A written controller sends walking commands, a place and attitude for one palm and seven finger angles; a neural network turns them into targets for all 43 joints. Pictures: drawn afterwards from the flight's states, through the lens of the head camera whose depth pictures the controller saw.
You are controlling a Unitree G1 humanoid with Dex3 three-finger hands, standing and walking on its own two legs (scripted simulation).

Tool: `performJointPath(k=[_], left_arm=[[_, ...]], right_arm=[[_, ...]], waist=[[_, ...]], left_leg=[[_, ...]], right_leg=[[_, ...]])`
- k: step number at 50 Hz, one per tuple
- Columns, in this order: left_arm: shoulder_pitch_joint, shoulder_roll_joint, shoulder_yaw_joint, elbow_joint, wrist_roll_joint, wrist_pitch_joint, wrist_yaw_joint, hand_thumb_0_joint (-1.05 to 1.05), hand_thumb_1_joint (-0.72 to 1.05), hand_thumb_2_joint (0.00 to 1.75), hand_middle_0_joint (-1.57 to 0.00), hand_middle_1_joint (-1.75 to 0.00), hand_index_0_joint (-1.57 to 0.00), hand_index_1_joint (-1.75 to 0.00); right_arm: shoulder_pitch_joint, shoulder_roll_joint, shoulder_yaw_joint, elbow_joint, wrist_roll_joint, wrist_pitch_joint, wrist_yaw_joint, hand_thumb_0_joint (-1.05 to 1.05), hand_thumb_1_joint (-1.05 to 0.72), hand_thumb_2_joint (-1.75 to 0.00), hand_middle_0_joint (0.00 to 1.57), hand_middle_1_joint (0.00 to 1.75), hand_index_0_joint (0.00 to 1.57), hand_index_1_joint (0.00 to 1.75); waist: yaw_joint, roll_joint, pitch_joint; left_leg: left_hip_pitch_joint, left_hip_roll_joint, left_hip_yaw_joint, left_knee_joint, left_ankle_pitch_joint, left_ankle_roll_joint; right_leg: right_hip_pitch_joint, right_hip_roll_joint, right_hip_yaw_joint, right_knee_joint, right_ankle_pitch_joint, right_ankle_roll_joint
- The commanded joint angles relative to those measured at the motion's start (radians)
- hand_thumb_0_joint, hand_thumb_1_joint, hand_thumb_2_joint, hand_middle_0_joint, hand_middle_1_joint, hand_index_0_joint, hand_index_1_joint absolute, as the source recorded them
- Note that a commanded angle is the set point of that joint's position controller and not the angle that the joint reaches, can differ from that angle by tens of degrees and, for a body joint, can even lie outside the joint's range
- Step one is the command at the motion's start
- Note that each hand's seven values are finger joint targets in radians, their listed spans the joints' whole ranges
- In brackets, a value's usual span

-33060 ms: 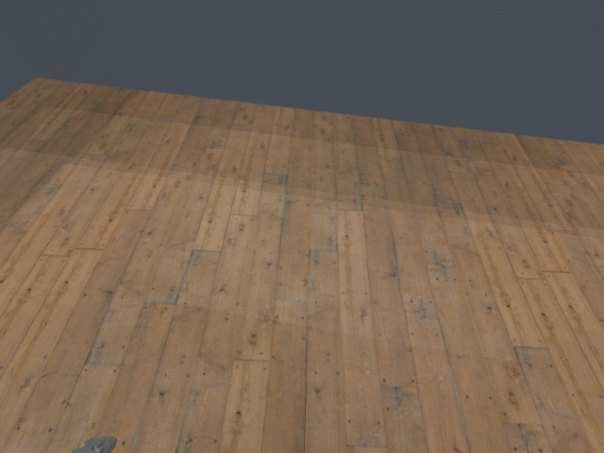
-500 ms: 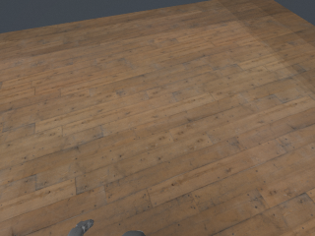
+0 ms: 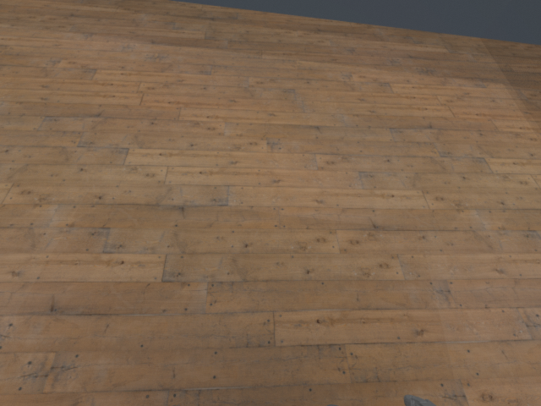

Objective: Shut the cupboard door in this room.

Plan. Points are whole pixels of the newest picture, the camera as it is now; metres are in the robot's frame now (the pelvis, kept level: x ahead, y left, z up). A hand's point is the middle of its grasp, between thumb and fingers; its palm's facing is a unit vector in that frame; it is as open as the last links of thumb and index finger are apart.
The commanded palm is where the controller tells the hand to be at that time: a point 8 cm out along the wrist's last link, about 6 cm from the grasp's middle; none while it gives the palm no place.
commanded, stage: turn or walk to find it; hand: left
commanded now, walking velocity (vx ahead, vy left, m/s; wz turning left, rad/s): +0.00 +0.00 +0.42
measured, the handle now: out of the picture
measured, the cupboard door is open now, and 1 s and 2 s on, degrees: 93 93 93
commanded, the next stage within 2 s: none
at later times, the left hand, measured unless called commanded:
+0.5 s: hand out of the picture +0.06 +0.17 -0.14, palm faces +0.20 -0.94 -0.27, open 7.3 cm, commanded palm none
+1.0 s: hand out of the picture -0.09 +0.21 -0.17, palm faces +0.46 -0.85 -0.26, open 7.4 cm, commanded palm none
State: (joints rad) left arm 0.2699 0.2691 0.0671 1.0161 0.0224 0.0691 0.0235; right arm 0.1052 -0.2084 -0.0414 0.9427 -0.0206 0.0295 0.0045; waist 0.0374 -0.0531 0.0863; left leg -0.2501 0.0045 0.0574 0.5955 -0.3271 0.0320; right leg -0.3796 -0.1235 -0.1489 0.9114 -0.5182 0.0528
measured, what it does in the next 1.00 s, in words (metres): steps on the spot, turning left: right foot, then left foot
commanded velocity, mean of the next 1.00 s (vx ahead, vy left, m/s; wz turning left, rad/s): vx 0.00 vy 0.00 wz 0.42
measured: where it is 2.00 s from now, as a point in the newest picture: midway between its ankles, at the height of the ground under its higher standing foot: outside the picture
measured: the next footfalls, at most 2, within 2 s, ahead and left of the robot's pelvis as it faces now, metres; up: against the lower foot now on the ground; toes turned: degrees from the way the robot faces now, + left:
right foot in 0.38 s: +0.05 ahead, -0.13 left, +0.00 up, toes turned +5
left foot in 0.82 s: -0.04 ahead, +0.11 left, +0.00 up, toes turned +26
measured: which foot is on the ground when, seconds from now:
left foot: down 0.00-0.38, up 0.40-0.80, down 0.82-1.00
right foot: up 0.00-0.36, down 0.38-0.82, up 0.84-1.00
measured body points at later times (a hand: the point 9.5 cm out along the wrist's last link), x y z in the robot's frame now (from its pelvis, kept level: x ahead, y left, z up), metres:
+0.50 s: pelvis -0.01 -0.04 +0.01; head +0.03 -0.06 +0.45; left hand +0.05 +0.22 -0.12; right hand +0.08 -0.28 -0.16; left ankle -0.05 +0.09 -0.67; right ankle +0.01 -0.14 -0.73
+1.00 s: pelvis -0.02 +0.00 +0.01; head +0.01 +0.03 +0.45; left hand -0.11 +0.25 -0.15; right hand +0.18 -0.18 -0.12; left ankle -0.07 +0.09 -0.73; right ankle +0.01 -0.14 -0.66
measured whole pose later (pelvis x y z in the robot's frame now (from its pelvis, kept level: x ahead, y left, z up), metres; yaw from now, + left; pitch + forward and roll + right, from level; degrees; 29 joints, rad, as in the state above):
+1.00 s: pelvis -0.02 +0.00 +0.01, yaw +25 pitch +0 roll -1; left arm 0.22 0.27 0.07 0.99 0.02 0.06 0.01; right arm 0.12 -0.20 -0.04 0.95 -0.02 0.02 -0.01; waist 0.03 -0.04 0.09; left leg -0.23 0.00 0.01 0.52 -0.28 0.02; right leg -0.43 -0.09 -0.07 1.04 -0.47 0.08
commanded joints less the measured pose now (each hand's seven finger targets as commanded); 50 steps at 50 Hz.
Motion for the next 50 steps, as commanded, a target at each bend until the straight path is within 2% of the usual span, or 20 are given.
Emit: performJointPath(k=[1,3,7,13,17,18,19,20,21,23,26,35,37,39,40,41,42,44,46,50], left_arm=[[-0.053,0.055,0.014,-0.092,-0.004,-0.033,-0.016,0.00,0.90,0.90,-0.20,-0.30,-0.20,-0.30],[-0.035,0.054,0.012,-0.084,-0.005,-0.035,-0.017,0.00,0.90,0.90,-0.20,-0.30,-0.20,-0.30],[-0.091,0.048,0.008,-0.114,-0.007,-0.038,-0.013,0.00,0.90,0.90,-0.20,-0.30,-0.20,-0.30],[-0.116,0.023,0.001,-0.147,-0.014,-0.047,-0.010,0.00,0.90,0.90,-0.20,-0.30,-0.20,-0.30],[-0.028,0.041,0.006,-0.129,-0.018,-0.065,-0.003,0.00,0.90,0.90,-0.20,-0.30,-0.20,-0.30],[0.005,0.074,0.011,-0.119,-0.014,-0.075,0.002,0.00,0.90,0.90,-0.20,-0.30,-0.20,-0.30],[0.025,0.150,0.027,-0.118,0.001,-0.083,0.010,0.00,0.90,0.90,-0.20,-0.30,-0.20,-0.30],[0.014,0.179,0.031,-0.134,-0.001,-0.081,0.009,0.00,0.90,0.90,-0.20,-0.30,-0.20,-0.30],[-0.018,0.152,0.036,-0.146,-0.006,-0.082,0.013,0.00,0.90,0.90,-0.20,-0.30,-0.20,-0.30],[-0.109,0.098,0.020,-0.165,-0.008,-0.076,0.013,0.00,0.90,0.90,-0.20,-0.30,-0.20,-0.30],[-0.098,0.073,0.014,-0.167,-0.003,-0.087,0.011,0.00,0.90,0.90,-0.20,-0.30,-0.20,-0.30],[0.036,0.147,0.037,-0.106,0.007,-0.079,0.006,0.00,0.90,0.90,-0.20,-0.30,-0.20,-0.30],[0.009,0.152,0.039,-0.098,0.006,-0.075,0.005,0.00,0.90,0.90,-0.20,-0.30,-0.20,-0.30],[-0.011,0.149,0.040,-0.099,-0.005,-0.068,0.003,0.00,0.90,0.90,-0.20,-0.30,-0.20,-0.30],[0.002,0.117,0.035,-0.111,-0.012,-0.061,-0.001,0.00,0.90,0.90,-0.20,-0.30,-0.20,-0.30],[0.010,0.049,0.018,-0.140,-0.016,-0.056,-0.007,0.00,0.90,0.90,-0.20,-0.30,-0.20,-0.30],[-0.071,0.037,-0.002,-0.161,-0.007,-0.045,0.000,0.00,0.90,0.90,-0.20,-0.30,-0.20,-0.30],[-0.121,0.048,0.010,-0.142,-0.013,-0.039,-0.001,0.00,0.90,0.90,-0.20,-0.30,-0.20,-0.30],[-0.085,0.050,0.012,-0.113,-0.010,-0.039,-0.012,0.00,0.90,0.90,-0.20,-0.30,-0.20,-0.30],[-0.081,0.042,0.007,-0.112,-0.011,-0.037,-0.015,0.00,0.90,0.90,-0.20,-0.30,-0.20,-0.30]], right_arm=[[0.027,-0.190,-0.040,-0.047,0.000,-0.018,-0.025,0.00,-0.90,-0.90,0.20,0.30,0.20,0.30],[0.032,-0.187,-0.041,-0.049,0.004,-0.023,-0.024,0.00,-0.90,-0.90,0.20,0.30,0.20,0.30],[0.095,-0.186,-0.049,-0.039,0.003,-0.021,-0.023,0.00,-0.90,-0.90,0.20,0.30,0.20,0.30],[0.100,-0.189,-0.063,-0.043,-0.005,-0.013,-0.019,0.00,-0.90,-0.90,0.20,0.30,0.20,0.30],[0.081,-0.172,-0.067,-0.049,0.004,-0.011,-0.016,0.00,-0.90,-0.90,0.20,0.30,0.20,0.30],[0.086,-0.139,-0.062,-0.052,0.010,-0.014,-0.012,0.00,-0.90,-0.90,0.20,0.30,0.20,0.30],[0.095,-0.081,-0.052,-0.070,0.016,-0.017,-0.005,0.00,-0.90,-0.90,0.20,0.30,0.20,0.30],[0.078,-0.095,-0.059,-0.081,0.008,-0.004,-0.008,0.00,-0.90,-0.90,0.20,0.30,0.20,0.30],[0.072,-0.118,-0.066,-0.069,-0.001,0.013,-0.008,0.00,-0.90,-0.90,0.20,0.30,0.20,0.30],[0.096,-0.108,-0.068,-0.032,-0.002,0.024,0.003,0.00,-0.90,-0.90,0.20,0.30,0.20,0.30],[0.128,-0.092,-0.060,-0.011,-0.001,0.027,0.011,0.00,-0.90,-0.90,0.20,0.30,0.20,0.30],[0.000,-0.063,-0.027,-0.038,0.013,0.007,0.009,0.00,-0.90,-0.90,0.20,0.30,0.20,0.30],[0.038,-0.066,-0.026,-0.033,0.015,0.001,0.006,0.00,-0.90,-0.90,0.20,0.30,0.20,0.30],[0.095,-0.090,-0.030,-0.019,0.011,-0.009,0.007,0.00,-0.90,-0.90,0.20,0.30,0.20,0.30],[0.124,-0.152,-0.043,-0.020,0.007,-0.019,0.006,0.00,-0.90,-0.90,0.20,0.30,0.20,0.30],[0.165,-0.250,-0.067,-0.023,0.000,-0.023,0.003,0.00,-0.90,-0.90,0.20,0.30,0.20,0.30],[0.214,-0.275,-0.072,-0.005,0.006,-0.014,-0.007,0.00,-0.90,-0.90,0.20,0.30,0.20,0.30],[0.142,-0.227,-0.063,-0.009,-0.001,-0.015,-0.026,0.00,-0.90,-0.90,0.20,0.30,0.20,0.30],[0.063,-0.189,-0.046,-0.033,-0.002,-0.020,-0.027,0.00,-0.90,-0.90,0.20,0.30,0.20,0.30],[0.072,-0.193,-0.048,-0.038,0.000,-0.022,-0.024,0.00,-0.90,-0.90,0.20,0.30,0.20,0.30]], waist=[[-0.035,0.207,-0.054],[-0.030,0.196,-0.081],[-0.061,0.179,-0.087],[-0.068,0.225,-0.122],[-0.018,0.201,-0.165],[-0.003,0.110,-0.183],[0.002,-0.127,-0.184],[0.012,-0.181,-0.141],[0.005,-0.177,-0.102],[-0.044,-0.078,-0.030],[-0.048,-0.117,-0.052],[0.025,-0.148,-0.107],[-0.003,-0.146,-0.120],[-0.042,-0.108,-0.149],[-0.059,0.038,-0.184],[-0.078,0.327,-0.189],[-0.112,0.327,-0.174],[-0.090,0.308,-0.104],[-0.050,0.231,-0.085],[-0.053,0.190,-0.100]], left_leg=[[0.086,0.244,-0.279,-0.302,0.354,0.122],[0.107,0.225,-0.246,-0.300,0.377,0.117],[0.146,0.229,-0.302,-0.278,0.448,0.136],[0.125,0.208,-0.360,-0.224,0.503,0.139],[0.016,0.147,-0.373,-0.129,0.480,0.082],[-0.085,0.100,-0.334,-0.061,0.340,0.035],[-0.271,-0.029,-0.178,0.109,0.048,-0.035],[-0.301,-0.066,-0.133,0.314,-0.251,-0.060],[-0.299,-0.031,-0.175,0.465,-0.243,-0.056],[-0.312,0.000,-0.154,0.604,-0.130,-0.067],[-0.302,0.016,-0.111,0.617,-0.055,-0.094],[-0.177,0.013,0.001,0.189,-0.146,-0.095],[-0.109,0.007,0.021,0.068,-0.090,-0.088],[0.053,0.010,0.035,-0.144,0.106,-0.073],[0.211,0.104,-0.078,-0.207,0.294,-0.033],[0.330,0.355,-0.388,-0.216,0.647,0.094],[0.253,0.411,-0.411,-0.239,0.717,0.167],[0.170,0.337,-0.357,-0.241,0.623,0.176],[0.135,0.256,-0.263,-0.239,0.573,0.134],[0.145,0.234,-0.261,-0.249,0.530,0.132]], right_leg=[[-0.161,0.008,0.115,0.192,0.091,0.019],[-0.147,0.013,0.114,0.178,0.119,0.028],[-0.143,0.030,0.116,0.088,0.093,0.037],[-0.031,0.074,0.101,-0.136,0.061,0.028],[0.204,0.091,0.086,-0.463,0.282,0.012],[0.334,0.015,0.149,-0.564,0.358,-0.006],[0.442,-0.214,0.365,-0.596,0.452,-0.089],[0.324,-0.368,0.458,-0.630,0.493,-0.201],[0.220,-0.345,0.445,-0.652,0.427,-0.225],[0.172,-0.246,0.284,-0.623,0.439,-0.187],[0.205,-0.197,0.167,-0.597,0.529,-0.163],[0.338,-0.232,0.109,-0.493,0.806,-0.193],[0.323,-0.231,0.083,-0.451,0.786,-0.170],[0.249,-0.201,0.023,-0.352,0.691,-0.102],[0.107,-0.147,-0.019,-0.221,0.523,-0.048],[-0.138,-0.020,-0.051,-0.033,0.003,0.020],[-0.142,-0.002,0.042,0.092,-0.159,0.019],[-0.176,-0.006,0.117,0.186,-0.062,0.017],[-0.147,0.005,0.113,0.185,0.041,0.020],[-0.121,0.027,0.107,0.098,0.070,0.031]])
